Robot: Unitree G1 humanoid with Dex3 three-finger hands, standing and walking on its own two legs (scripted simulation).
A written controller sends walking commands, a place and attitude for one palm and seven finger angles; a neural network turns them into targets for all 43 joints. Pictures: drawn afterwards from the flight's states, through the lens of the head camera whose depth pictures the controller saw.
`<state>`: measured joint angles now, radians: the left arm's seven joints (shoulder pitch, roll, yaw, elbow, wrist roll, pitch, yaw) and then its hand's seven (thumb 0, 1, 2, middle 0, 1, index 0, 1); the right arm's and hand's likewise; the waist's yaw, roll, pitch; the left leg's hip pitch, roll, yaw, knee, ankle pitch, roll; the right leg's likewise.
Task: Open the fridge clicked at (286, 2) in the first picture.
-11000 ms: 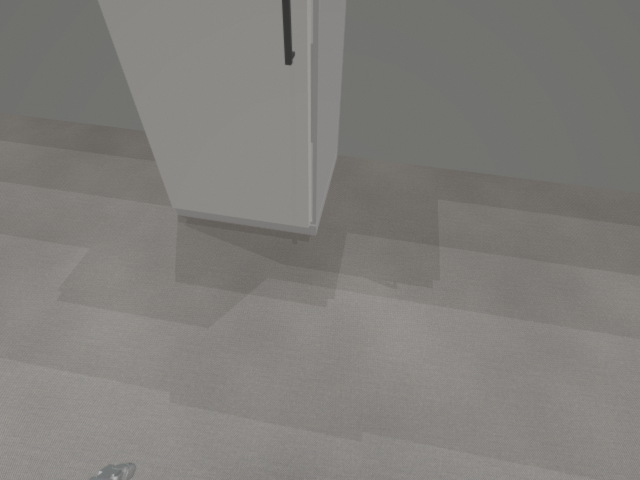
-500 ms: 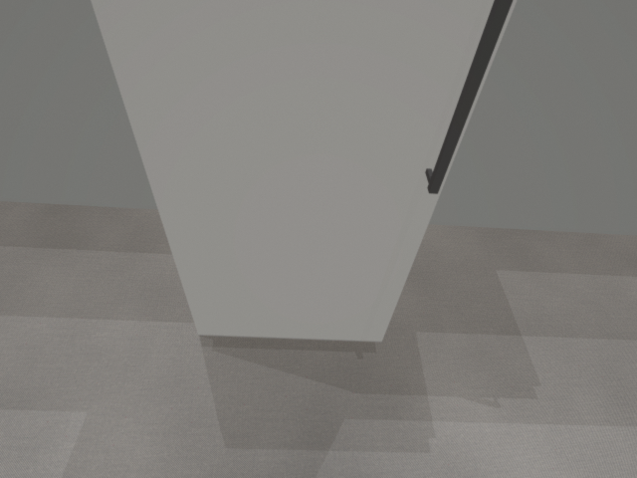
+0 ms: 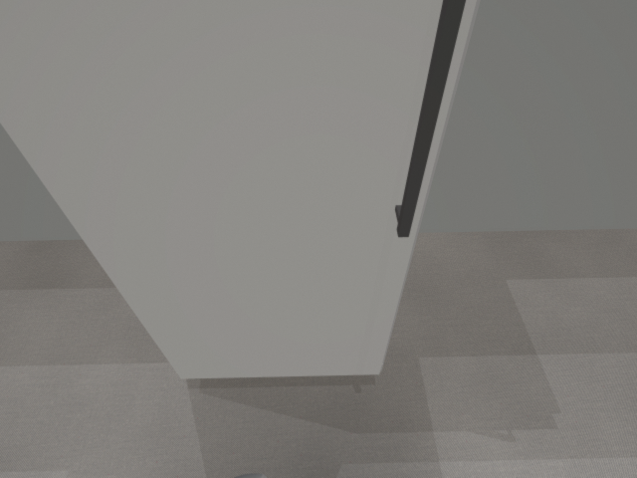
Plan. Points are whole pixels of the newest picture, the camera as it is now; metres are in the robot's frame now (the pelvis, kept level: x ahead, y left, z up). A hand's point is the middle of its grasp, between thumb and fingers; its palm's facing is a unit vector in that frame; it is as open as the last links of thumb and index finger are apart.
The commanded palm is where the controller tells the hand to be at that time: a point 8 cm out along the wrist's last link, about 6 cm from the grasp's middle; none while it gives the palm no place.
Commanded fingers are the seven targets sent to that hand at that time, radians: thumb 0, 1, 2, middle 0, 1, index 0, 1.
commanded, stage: come to a stop and stand still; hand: right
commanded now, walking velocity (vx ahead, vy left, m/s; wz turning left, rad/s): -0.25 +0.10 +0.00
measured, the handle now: (423, 114) +0.50 -0.11 +0.22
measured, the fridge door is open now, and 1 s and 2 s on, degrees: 0 0 0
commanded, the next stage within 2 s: none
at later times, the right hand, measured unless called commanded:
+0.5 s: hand out of the picture +0.07 -0.18 -0.18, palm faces +0.06 +0.98 -0.20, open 7.4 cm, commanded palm none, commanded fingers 0.00 -0.90 -0.90 0.20 0.30 0.20 0.30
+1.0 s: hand out of the picture -0.01 -0.15 -0.18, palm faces +0.04 +0.98 -0.18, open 7.4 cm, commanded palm none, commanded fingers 0.00 -0.90 -0.90 0.20 0.30 0.20 0.30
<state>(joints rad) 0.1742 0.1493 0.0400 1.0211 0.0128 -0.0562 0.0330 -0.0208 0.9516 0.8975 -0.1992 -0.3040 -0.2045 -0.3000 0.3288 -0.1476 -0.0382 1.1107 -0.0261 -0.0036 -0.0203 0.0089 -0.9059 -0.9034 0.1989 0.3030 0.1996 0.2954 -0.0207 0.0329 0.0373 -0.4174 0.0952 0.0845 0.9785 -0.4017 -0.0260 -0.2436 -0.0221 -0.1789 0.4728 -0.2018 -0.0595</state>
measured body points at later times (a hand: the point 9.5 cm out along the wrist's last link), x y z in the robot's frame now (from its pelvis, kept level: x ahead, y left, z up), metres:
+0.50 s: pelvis -0.01 +0.00 -0.01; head +0.01 -0.01 +0.44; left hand +0.02 +0.23 -0.16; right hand +0.07 -0.23 -0.16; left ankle +0.07 +0.13 -0.74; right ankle -0.03 -0.11 -0.74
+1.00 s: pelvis -0.01 +0.01 +0.00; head -0.02 +0.01 +0.45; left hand -0.01 +0.25 -0.16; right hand -0.01 -0.20 -0.16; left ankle -0.02 +0.12 -0.74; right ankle -0.03 -0.11 -0.74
